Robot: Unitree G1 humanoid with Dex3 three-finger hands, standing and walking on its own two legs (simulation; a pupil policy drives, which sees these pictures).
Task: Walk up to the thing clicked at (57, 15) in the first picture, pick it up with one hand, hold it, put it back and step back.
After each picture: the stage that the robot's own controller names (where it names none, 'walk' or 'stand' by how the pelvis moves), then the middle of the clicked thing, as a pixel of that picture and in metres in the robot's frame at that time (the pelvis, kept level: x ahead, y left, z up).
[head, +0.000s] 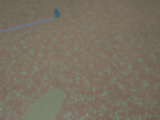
stand; (56, 13) +1.97 +0.39 -0.72
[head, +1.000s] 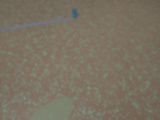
walk; (74, 13) +1.85 +0.22 -0.70
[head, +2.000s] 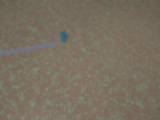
walk; (63, 36) +1.27 +0.25 -0.69
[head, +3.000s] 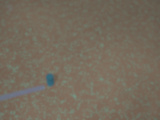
walk; (50, 80) +0.80 +0.26 -0.72
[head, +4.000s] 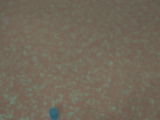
walk; (54, 114) +0.47 +0.19 -0.71
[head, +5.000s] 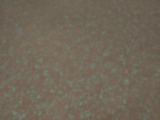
stand; out of the picture +0.32 +0.16 -0.71
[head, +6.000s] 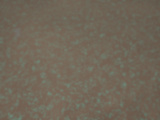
stand; out of the picture +0.30 +0.17 -0.72
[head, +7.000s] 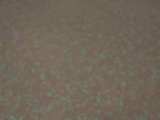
stand; out of the picture +0.31 +0.17 -0.73
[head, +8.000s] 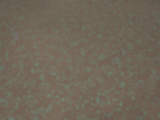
stand; out of the picture +0.30 +0.18 -0.73
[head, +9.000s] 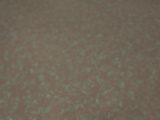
stand; out of the picture +0.29 +0.17 -0.73
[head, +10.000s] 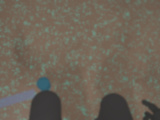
go down; (44, 84) +0.36 +0.18 -0.43
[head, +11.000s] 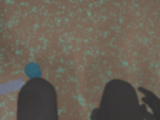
go down; (33, 72) +0.38 +0.20 -0.32
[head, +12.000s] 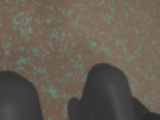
close in; out of the picture +0.36 +0.24 -0.23
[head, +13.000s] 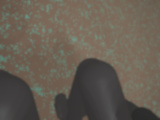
close; out of the picture +0.38 +0.25 -0.21
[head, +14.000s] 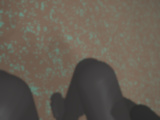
close; out of the picture +0.38 +0.26 -0.21
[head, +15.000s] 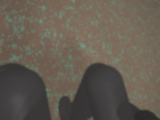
lift; out of the picture +0.32 +0.25 -0.20
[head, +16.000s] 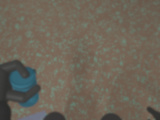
lift; (25, 87) +0.31 +0.19 +0.01
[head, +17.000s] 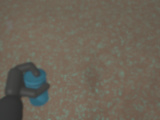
hold; (37, 87) +0.32 +0.16 +0.02
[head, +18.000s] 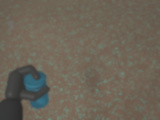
hold; (37, 90) +0.32 +0.17 +0.01
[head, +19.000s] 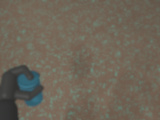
crouch; (31, 88) +0.33 +0.18 -0.05
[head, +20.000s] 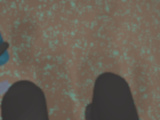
lower; out of the picture +0.44 +0.25 -0.10
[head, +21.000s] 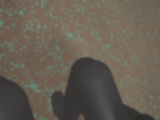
lower; out of the picture +0.40 +0.28 -0.22
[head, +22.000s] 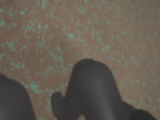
lower; out of the picture +0.39 +0.29 -0.22
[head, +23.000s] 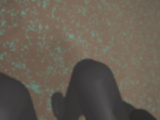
lower; out of the picture +0.39 +0.29 -0.22
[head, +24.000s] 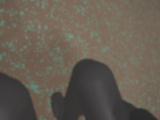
lower; out of the picture +0.39 +0.29 -0.22
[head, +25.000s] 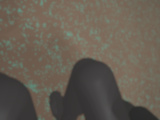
open; out of the picture +0.38 +0.25 -0.22
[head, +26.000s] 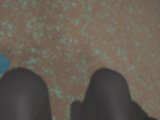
stand; out of the picture +0.37 +0.24 -0.24
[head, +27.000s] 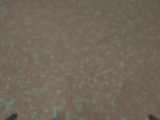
stand; out of the picture +0.33 +0.17 -0.62
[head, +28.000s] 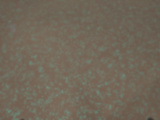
stand; out of the picture +0.34 +0.17 -0.66
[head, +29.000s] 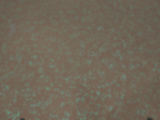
stand; out of the picture +0.32 +0.18 -0.67
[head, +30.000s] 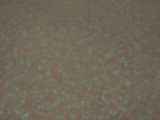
stand; out of the picture +0.34 +0.17 -0.72
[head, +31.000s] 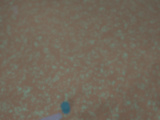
walk; (65, 107) +0.44 +0.14 -0.70
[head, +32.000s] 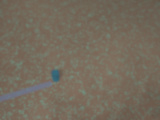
walk; (55, 75) +0.73 +0.19 -0.70
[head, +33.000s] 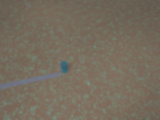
stand; (64, 67) +0.96 +0.20 -0.70
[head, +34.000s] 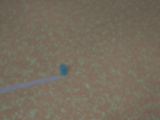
stand; (63, 70) +0.94 +0.20 -0.73
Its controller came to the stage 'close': yes
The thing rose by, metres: 0.71
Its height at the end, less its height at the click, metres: +0.00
